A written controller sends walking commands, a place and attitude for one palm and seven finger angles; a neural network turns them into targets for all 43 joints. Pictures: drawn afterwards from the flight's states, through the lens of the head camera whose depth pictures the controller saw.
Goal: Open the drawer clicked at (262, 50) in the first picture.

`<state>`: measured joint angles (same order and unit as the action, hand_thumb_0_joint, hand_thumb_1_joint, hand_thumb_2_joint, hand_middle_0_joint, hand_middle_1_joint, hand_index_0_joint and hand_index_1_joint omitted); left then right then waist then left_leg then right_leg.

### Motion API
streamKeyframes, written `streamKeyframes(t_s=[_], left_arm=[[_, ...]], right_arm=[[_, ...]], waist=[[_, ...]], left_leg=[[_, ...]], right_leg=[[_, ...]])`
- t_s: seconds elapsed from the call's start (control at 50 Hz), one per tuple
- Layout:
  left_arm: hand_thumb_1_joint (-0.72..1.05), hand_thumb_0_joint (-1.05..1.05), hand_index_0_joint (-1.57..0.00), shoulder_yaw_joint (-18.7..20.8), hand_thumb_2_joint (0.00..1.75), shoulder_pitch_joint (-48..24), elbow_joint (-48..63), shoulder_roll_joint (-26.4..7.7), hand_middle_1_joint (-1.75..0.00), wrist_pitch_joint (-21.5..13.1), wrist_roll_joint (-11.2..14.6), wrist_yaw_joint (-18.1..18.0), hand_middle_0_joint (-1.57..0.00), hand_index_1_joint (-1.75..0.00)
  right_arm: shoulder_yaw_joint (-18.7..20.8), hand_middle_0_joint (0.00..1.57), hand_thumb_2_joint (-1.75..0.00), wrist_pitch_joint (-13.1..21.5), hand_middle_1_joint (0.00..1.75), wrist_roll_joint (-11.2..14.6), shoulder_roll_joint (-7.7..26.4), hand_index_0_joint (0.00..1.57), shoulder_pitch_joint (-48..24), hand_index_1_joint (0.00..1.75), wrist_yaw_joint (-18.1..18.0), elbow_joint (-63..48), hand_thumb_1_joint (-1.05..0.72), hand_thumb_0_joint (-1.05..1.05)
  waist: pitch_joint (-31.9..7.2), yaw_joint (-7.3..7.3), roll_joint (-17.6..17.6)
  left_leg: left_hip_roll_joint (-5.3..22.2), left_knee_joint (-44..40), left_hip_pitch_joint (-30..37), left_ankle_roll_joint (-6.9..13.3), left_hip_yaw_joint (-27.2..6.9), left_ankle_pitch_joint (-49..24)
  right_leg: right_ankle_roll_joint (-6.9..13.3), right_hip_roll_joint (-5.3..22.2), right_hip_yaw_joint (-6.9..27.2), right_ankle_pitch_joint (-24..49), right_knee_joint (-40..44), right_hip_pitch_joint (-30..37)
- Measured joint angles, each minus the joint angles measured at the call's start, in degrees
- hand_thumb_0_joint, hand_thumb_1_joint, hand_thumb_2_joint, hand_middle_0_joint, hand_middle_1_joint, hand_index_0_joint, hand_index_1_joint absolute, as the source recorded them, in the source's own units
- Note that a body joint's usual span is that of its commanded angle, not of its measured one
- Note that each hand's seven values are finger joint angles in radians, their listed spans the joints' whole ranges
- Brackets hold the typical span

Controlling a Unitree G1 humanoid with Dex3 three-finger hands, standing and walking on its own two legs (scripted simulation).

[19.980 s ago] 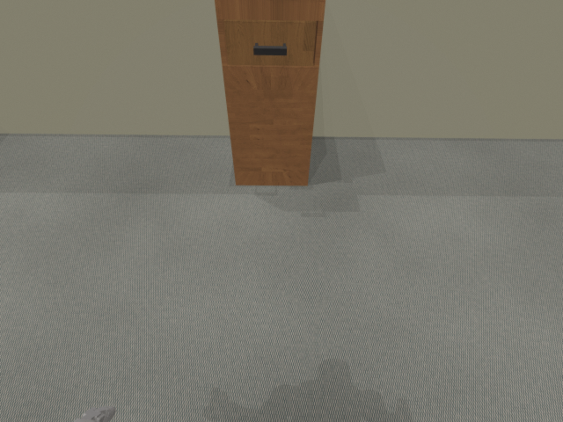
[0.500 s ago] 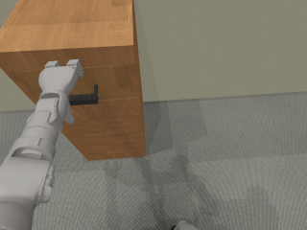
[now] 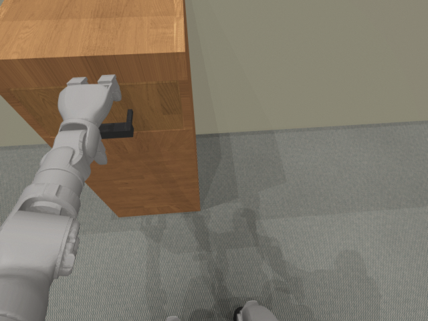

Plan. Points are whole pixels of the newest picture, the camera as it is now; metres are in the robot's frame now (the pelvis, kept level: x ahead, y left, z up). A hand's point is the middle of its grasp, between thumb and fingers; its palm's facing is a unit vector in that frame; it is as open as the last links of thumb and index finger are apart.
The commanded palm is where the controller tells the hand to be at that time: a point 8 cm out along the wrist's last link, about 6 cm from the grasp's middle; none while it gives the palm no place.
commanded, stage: move the hooked fingers above the handle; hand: left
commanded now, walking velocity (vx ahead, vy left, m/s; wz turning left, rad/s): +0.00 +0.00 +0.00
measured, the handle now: (105, 123) +0.54 +0.21 -0.01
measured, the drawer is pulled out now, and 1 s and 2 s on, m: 0.00 0.00 0.00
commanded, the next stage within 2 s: lower the fingers behind the handle in 0.78 s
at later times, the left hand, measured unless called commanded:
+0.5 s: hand (80, 121) +0.50 +0.23 +0.05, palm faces -0.04 +0.00 -1.00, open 13.7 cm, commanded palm +0.49 +0.23 +0.10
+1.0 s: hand (77, 123) +0.50 +0.24 +0.05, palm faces -0.04 -0.02 -1.00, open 13.7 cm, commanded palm +0.48 +0.22 +0.09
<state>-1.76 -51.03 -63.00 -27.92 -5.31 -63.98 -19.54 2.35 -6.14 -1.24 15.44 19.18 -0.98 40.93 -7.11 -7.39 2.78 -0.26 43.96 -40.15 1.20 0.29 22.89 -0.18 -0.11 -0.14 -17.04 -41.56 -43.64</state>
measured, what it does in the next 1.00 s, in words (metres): stands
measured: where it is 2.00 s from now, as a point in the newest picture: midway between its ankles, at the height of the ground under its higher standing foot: outside the picture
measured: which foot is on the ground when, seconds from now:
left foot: down 0.00-1.00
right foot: down 0.00-1.00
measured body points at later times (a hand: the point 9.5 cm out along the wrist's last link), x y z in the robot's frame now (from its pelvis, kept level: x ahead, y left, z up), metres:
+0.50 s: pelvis -0.02 +0.00 +0.00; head +0.10 -0.01 +0.43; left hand +0.49 +0.23 +0.11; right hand -0.03 -0.29 -0.13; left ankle -0.03 +0.11 -0.71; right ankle +0.02 -0.12 -0.71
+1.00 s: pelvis +0.01 +0.01 +0.00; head +0.11 +0.01 +0.44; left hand +0.49 +0.24 +0.10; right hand +0.02 -0.26 -0.13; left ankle -0.03 +0.11 -0.71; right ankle +0.02 -0.12 -0.71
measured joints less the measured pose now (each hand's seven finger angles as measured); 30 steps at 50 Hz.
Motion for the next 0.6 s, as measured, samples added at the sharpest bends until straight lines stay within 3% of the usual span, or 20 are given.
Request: streamKeyframes(t_s=[0.12, 0.28, 0.38, 0.48, 0.6], left_arm=[[-0.49, 0.0, -0.38, -0.06, 0.3, -1.71, -2.18, -1.52, -1.22, 1.14, 0.29, 2.46, -0.37, -1.24], [-0.49, 0.0, -0.37, 1.58, 0.3, -2.37, -2.29, -4.25, -1.21, -1.9, 0.72, 4.91, -0.35, -1.21], [-0.49, 0.0, -0.35, 2.71, 0.3, -1.88, -1.4, -5.67, -1.21, -2.69, 0.68, 4.19, -0.35, -1.21], [-0.49, 0.0, -0.35, 2.61, 0.3, -2.07, -2.07, -6.64, -1.2, -1.4, 1.14, 3.63, -0.34, -1.21], [-0.49, 0.0, -0.33, 0.27, 0.3, -2.5, -2.39, -6.38, -1.2, -0.7, 1.93, 5.15, -0.32, -1.21]], right_arm=[[-1.17, 0.2, -0.9, -0.08, 0.3, 0.64, -0.44, 0.21, -1.19, 0.3, -0.87, -1.13, -0.9, 0.0], [-1.83, 0.2, -0.9, 0.27, 0.3, 1.1, 0.34, 0.21, -0.52, 0.3, -2.34, -2.11, -0.9, 0.0], [-1.15, 0.2, -0.9, 0.42, 0.3, 0.83, 1.0, 0.21, 0.51, 0.3, -2.39, -1.78, -0.9, 0.0], [-0.51, 0.2, -0.9, 0.63, 0.3, 0.74, 1.24, 0.2, 1.55, 0.3, -2.04, -0.84, -0.9, 0.0], [0.15, 0.2, -0.9, 1.06, 0.3, 0.81, 0.84, 0.2, 2.81, 0.3, -1.82, -0.1, -0.9, 0.0]], waist=[[0.78, -0.96, -0.08], [1.68, -1.66, -0.27], [1.43, -1.52, -0.23], [1.08, -0.99, -0.24], [0.58, -0.37, -0.38]], left_leg=[[0.14, -0.95, 0.68, -0.07, 0.58, -0.98], [0.32, -0.63, -0.15, -0.12, 1.05, -1.46], [0.36, 0.44, -1.83, -0.14, 1.09, -1.23], [0.4, 0.94, -2.64, -0.14, 0.79, -0.98], [0.36, 0.62, -2.2, -0.11, -0.05, -0.8]], right_leg=[[0.02, -0.18, 0.58, 1.09, 0.74, 0.37], [0.05, -0.38, 1.03, 1.74, 0.4, -0.66], [0.09, -0.43, 1.07, 1.6, -0.56, -2.33], [0.09, -0.45, 0.78, 1.43, -0.76, -2.9], [0.08, -0.37, -0.05, 1.31, 0.27, -1.82]])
